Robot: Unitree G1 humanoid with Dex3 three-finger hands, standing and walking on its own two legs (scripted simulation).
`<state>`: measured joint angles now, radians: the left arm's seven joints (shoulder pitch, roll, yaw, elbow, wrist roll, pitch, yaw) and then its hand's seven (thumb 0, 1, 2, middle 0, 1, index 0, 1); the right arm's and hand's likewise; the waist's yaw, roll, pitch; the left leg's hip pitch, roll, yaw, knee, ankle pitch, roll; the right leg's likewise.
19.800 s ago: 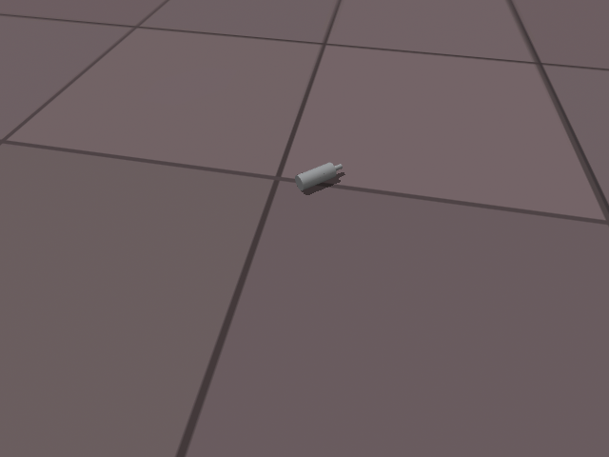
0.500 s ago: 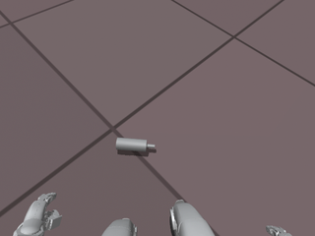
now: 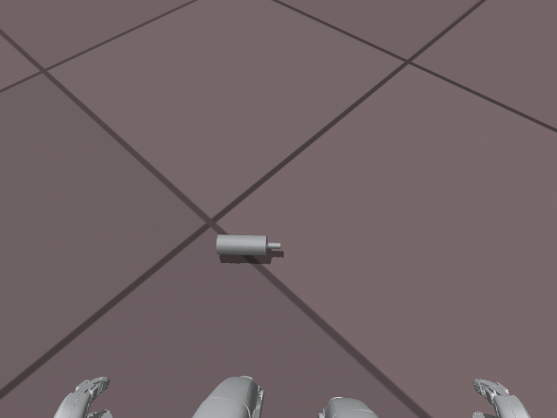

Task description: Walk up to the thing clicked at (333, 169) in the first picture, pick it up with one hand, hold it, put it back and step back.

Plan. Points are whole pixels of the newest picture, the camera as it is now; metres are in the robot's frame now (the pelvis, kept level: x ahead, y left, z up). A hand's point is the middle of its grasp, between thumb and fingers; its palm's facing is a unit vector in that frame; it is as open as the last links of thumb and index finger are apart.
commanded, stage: walk up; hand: left
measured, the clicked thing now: (249, 245) +0.71 +0.15 -0.72
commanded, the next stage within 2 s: stand in 1.44 s
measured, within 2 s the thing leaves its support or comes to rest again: neither
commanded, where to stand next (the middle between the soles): +0.31 -0.02 m, yaw +0 degrees
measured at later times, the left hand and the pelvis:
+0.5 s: hand out of the picture -0.07 +0.24 -0.16, palm faces +0.00 -0.93 -0.37, open 7.4 cm; pelvis -0.13 -0.03 -0.01, yaw +0 degrees
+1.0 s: hand out of the picture -0.05 +0.23 -0.13, palm faces +0.08 -0.93 -0.37, open 7.4 cm; pelvis -0.14 -0.04 +0.01, yaw +4 degrees
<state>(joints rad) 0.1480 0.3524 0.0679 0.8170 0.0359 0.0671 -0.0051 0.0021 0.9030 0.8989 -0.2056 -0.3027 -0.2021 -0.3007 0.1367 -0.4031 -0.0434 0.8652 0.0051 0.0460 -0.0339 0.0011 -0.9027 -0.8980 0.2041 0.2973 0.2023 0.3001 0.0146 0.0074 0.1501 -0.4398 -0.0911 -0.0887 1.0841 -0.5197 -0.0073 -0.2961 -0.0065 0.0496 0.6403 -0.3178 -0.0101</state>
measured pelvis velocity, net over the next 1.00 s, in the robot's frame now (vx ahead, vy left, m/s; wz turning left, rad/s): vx -0.14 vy -0.04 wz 0.07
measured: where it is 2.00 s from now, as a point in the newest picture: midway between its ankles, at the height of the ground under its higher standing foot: outside the picture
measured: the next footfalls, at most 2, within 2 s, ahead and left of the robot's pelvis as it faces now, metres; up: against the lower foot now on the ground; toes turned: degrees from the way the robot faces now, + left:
left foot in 0.12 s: -0.09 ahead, +0.09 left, +0.00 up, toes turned +1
right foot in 0.46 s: -0.10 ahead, -0.16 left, +0.00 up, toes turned +2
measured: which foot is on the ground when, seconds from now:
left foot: up 0.00-0.10, down 0.12-1.00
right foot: down 0.00-0.14, up 0.16-0.44, down 0.46-1.00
